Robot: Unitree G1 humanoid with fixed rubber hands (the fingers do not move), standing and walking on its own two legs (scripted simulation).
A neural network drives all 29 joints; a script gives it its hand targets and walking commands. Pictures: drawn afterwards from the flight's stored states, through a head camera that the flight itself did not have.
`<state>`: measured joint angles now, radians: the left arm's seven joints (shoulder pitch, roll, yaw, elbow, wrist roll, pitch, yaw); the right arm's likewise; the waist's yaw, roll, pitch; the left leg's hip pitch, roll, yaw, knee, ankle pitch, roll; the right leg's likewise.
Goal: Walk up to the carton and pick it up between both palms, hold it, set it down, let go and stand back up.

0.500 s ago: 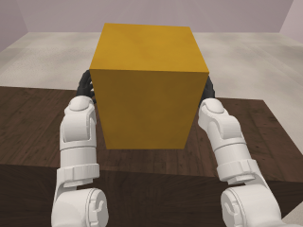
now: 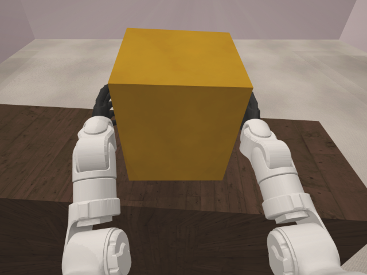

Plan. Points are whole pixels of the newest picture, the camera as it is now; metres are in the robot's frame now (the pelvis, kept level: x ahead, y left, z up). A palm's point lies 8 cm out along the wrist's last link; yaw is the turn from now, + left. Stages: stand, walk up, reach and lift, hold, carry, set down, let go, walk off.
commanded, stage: hold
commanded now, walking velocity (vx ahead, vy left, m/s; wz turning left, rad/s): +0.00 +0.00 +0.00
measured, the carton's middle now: (177, 108) +0.40 +0.00 +0.22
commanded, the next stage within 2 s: none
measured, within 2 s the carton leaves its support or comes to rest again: neither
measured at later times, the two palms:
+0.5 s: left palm (102, 121) +0.37 +0.15 +0.21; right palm (247, 119) +0.36 -0.15 +0.21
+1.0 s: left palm (102, 120) +0.37 +0.15 +0.22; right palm (248, 119) +0.36 -0.15 +0.21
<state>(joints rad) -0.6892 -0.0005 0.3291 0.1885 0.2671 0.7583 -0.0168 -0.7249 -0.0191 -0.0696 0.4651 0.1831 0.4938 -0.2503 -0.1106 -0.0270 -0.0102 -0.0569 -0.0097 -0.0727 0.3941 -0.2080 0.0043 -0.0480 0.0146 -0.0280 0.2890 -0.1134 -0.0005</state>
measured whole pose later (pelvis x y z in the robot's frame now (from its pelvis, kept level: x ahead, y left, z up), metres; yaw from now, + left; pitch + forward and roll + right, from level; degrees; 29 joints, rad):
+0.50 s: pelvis +0.01 +0.00 +0.00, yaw +0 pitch -7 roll -1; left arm -0.66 0.00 0.31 0.13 0.25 0.78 0.00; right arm -0.73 -0.03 -0.05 0.44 0.22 0.52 -0.25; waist -0.11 -0.03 -0.02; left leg -0.06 -0.01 -0.07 0.40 -0.22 0.01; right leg -0.05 0.01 -0.03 0.29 -0.13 0.00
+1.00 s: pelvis +0.01 +0.00 +0.00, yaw -1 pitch -7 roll -1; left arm -0.66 -0.01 0.32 0.13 0.26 0.80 0.00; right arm -0.73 -0.03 -0.06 0.43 0.21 0.53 -0.25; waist -0.11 -0.02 -0.02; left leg -0.05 -0.01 -0.06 0.40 -0.22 0.01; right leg -0.05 0.01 -0.01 0.30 -0.12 0.00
